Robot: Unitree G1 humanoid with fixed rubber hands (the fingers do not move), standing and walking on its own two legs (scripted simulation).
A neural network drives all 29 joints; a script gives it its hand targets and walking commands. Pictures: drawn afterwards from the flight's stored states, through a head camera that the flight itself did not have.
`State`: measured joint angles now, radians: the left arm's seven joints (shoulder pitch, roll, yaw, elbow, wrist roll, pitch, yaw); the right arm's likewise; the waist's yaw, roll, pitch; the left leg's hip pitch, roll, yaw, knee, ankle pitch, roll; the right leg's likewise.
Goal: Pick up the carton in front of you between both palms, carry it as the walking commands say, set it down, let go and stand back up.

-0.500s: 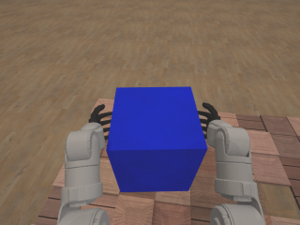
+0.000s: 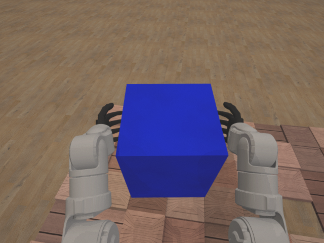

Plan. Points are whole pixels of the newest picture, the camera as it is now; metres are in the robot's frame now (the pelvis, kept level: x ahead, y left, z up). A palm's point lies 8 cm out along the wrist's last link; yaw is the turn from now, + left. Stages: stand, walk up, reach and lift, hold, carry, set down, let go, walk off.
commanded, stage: carry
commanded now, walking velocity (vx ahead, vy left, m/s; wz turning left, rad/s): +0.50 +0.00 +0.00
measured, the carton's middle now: (168, 144) +0.35 -0.01 +0.07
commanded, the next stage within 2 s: none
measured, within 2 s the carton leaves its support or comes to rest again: neither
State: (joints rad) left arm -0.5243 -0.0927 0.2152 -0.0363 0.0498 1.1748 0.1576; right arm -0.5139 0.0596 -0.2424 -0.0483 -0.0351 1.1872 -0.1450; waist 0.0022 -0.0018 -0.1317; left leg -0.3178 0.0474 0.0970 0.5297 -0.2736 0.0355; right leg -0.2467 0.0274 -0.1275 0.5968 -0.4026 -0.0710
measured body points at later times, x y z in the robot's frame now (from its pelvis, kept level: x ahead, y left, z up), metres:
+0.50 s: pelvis +0.21 -0.03 -0.02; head +0.21 -0.03 +0.43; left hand +0.56 +0.11 +0.08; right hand +0.56 -0.19 +0.08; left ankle +0.04 +0.09 -0.69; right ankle +0.27 -0.11 -0.74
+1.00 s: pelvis +0.53 -0.01 +0.01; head +0.53 -0.01 +0.46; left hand +0.80 +0.13 +0.10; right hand +0.79 -0.17 +0.10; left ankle +0.55 +0.08 -0.73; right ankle +0.43 -0.10 -0.64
